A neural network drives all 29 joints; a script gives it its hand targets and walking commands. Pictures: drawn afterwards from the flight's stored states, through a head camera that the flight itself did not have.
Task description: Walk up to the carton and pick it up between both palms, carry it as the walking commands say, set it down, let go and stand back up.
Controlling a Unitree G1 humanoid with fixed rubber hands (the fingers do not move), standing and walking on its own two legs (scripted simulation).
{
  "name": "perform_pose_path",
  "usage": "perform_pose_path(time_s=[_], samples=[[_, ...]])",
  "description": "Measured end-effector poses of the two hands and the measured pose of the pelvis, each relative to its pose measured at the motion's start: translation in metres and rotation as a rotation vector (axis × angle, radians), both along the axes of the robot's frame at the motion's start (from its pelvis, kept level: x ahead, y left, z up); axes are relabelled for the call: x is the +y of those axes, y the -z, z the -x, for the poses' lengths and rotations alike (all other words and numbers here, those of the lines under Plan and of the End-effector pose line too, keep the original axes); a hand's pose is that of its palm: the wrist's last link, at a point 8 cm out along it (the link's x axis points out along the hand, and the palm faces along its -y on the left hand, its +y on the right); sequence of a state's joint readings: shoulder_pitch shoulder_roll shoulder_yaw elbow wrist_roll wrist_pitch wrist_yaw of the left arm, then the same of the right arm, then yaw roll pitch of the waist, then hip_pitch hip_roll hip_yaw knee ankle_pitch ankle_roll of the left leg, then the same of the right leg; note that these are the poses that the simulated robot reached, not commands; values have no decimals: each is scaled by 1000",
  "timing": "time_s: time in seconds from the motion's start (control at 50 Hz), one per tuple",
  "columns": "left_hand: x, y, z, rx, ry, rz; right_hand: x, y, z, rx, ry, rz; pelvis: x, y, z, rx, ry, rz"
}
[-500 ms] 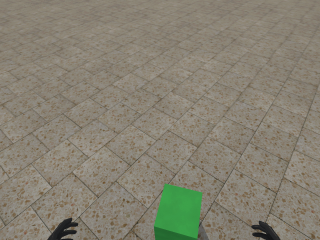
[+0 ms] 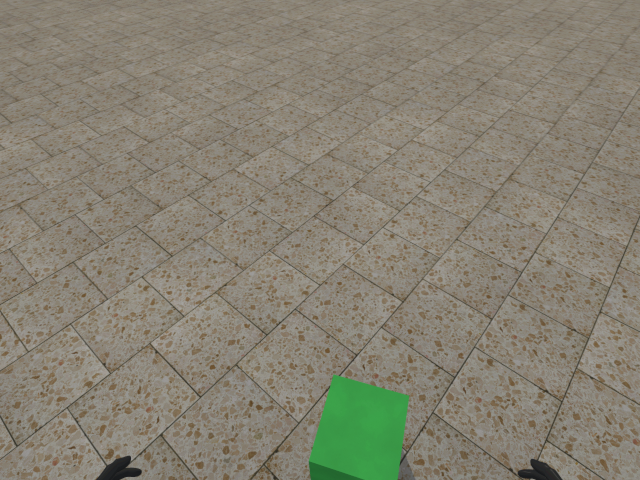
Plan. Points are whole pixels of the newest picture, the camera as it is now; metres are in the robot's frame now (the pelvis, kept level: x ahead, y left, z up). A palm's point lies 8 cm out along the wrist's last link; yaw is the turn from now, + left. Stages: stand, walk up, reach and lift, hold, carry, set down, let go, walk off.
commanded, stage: stand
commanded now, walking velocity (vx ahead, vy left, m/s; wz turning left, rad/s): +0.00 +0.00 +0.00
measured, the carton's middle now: (358, 443) +0.37 -0.07 -0.64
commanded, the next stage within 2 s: none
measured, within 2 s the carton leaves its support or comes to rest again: neither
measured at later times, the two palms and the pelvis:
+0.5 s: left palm out of the picture +0.08 +0.31 -0.09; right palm out of the picture +0.08 -0.30 -0.10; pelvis -0.02 +0.00 +0.01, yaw +0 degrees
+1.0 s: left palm out of the picture +0.06 +0.32 -0.09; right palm out of the picture +0.06 -0.30 -0.10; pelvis -0.03 +0.01 +0.01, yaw -1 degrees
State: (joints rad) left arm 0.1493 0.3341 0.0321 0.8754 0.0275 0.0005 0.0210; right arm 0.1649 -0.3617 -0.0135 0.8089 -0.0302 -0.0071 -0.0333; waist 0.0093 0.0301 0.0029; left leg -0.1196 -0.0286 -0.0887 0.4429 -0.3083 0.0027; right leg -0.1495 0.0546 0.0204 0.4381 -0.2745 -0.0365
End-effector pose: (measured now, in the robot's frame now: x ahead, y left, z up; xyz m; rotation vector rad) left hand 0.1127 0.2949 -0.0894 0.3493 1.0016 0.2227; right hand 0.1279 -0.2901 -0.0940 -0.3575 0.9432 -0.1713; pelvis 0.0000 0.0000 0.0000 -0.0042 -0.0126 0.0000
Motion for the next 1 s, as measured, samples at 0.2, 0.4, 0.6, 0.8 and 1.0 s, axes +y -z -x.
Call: perform_pose_path(time_s=[0.2, 0.4, 0.6, 0.8, 1.0], samples=[[7, 0, 14, 31, -11, -4, -4, 2, 18, 38, 10, 10, 2, -3, 7, -13, 1, -1], [12, 1, 30, 60, -19, -5, -7, 4, 38, 80, 26, 13, 3, -5, 15, -22, 3, -2], [15, 3, 42, 86, -21, -6, -9, 6, 54, 115, 40, 15, 4, -6, 22, -26, 5, -3], [18, 4, 47, 102, -19, -8, -11, 7, 63, 137, 51, 17, 5, -6, 26, -28, 8, -4], [21, 4, 48, 112, -16, -11, -12, 7, 67, 149, 59, 18, 6, -7, 27, -29, 11, -4]])
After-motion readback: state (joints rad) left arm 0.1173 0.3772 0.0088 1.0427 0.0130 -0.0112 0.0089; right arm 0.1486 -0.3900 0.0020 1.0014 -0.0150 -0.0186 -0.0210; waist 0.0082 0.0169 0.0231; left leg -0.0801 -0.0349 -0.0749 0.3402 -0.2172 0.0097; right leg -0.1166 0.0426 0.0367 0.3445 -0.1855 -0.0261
